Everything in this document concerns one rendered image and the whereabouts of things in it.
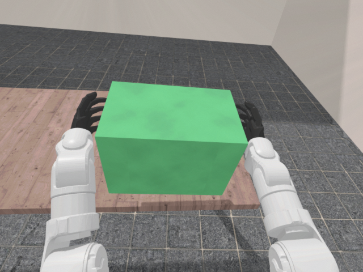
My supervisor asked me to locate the left robot forearm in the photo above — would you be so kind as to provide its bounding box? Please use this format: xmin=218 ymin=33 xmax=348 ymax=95
xmin=40 ymin=128 xmax=99 ymax=272

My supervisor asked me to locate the right robot forearm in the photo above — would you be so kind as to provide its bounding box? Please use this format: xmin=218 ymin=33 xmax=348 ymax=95
xmin=244 ymin=137 xmax=339 ymax=272

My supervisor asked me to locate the left robot hand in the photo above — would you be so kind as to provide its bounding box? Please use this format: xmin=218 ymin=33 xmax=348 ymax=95
xmin=70 ymin=92 xmax=107 ymax=134

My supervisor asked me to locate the table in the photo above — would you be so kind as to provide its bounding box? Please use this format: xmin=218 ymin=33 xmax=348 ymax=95
xmin=0 ymin=87 xmax=260 ymax=215

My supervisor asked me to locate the robot left upper arm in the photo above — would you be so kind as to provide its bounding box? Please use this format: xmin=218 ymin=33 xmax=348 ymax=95
xmin=41 ymin=242 xmax=109 ymax=272

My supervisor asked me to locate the right robot hand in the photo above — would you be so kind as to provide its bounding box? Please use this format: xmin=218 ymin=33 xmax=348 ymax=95
xmin=235 ymin=100 xmax=265 ymax=142

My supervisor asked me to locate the carton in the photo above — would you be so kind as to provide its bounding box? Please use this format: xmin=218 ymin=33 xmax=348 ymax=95
xmin=95 ymin=81 xmax=248 ymax=196

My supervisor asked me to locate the robot right upper arm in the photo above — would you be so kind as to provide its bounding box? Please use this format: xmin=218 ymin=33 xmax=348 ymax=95
xmin=268 ymin=238 xmax=338 ymax=272

